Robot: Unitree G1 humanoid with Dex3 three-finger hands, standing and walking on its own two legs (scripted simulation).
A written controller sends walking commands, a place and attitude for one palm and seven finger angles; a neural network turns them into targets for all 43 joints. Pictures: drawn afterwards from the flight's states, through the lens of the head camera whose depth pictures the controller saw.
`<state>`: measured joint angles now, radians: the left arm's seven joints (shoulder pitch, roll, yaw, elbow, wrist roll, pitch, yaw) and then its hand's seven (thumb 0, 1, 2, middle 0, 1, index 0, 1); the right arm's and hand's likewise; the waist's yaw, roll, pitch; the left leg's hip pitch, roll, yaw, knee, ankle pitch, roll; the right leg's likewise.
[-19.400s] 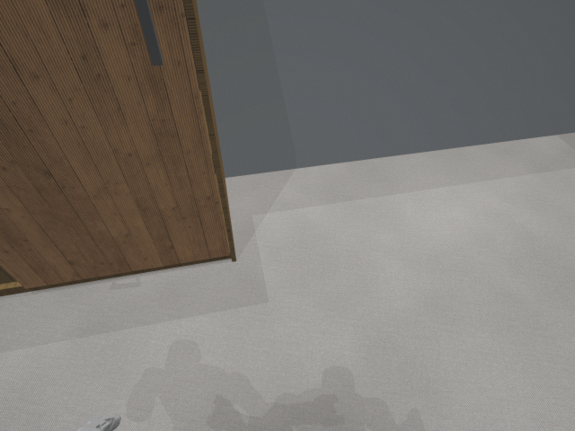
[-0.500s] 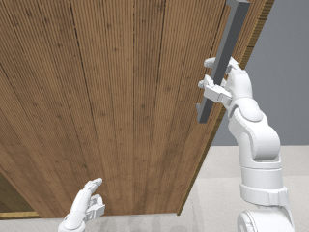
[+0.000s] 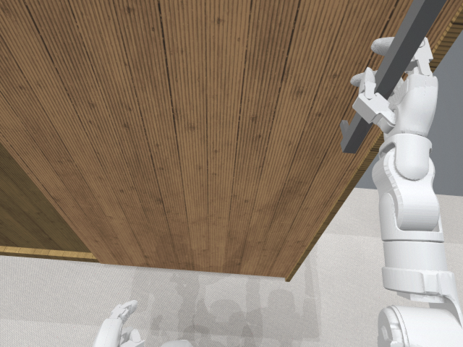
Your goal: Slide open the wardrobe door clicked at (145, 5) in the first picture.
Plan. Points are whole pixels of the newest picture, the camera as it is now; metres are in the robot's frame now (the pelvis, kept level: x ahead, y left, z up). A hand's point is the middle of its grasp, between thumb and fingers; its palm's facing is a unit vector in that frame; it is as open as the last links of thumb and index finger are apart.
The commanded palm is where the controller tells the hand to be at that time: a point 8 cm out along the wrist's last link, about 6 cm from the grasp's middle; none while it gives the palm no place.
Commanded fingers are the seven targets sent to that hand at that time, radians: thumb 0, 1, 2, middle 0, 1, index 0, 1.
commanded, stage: step sideways, sliding the door along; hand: right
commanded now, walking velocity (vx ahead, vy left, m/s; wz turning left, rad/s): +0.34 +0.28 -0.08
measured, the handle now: (384, 63) +0.44 -0.20 +0.28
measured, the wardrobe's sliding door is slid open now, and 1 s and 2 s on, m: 0.00 0.07 0.19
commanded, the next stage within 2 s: none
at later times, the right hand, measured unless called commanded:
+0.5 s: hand (355, 94) +0.41 -0.16 +0.24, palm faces +0.45 +0.89 -0.09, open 6.5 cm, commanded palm +0.37 -0.13 +0.25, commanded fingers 0.00 -0.90 -0.90 0.45 1.40 0.45 1.40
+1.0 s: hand (313, 89) +0.42 -0.10 +0.24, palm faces +0.56 +0.83 -0.04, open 6.9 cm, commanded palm +0.38 -0.05 +0.24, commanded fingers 0.00 -0.90 -0.90 0.45 1.40 0.45 1.40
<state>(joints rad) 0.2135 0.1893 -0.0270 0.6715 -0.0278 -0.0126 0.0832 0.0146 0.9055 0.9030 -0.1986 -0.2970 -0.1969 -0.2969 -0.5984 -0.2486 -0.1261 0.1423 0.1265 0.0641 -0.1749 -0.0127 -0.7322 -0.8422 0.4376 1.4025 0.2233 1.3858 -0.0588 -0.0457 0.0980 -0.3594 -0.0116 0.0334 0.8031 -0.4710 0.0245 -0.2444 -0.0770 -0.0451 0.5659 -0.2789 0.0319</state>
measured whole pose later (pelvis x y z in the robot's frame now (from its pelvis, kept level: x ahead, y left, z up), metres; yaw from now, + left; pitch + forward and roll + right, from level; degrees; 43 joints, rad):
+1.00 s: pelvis +0.16 +0.13 +0.00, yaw -10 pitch -2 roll +2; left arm 0.20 0.20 0.02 0.49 -0.05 -0.15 0.00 0.01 0.90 0.90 -0.20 -0.30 -0.24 -0.33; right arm -0.13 -0.12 -0.13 -0.59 -0.02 0.09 -0.22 -0.05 -0.69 -0.78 0.45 1.40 0.20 1.16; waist -0.12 -0.06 0.17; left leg -0.25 0.02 0.08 0.60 -0.27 0.00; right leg -0.16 -0.15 -0.13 0.70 -0.38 0.04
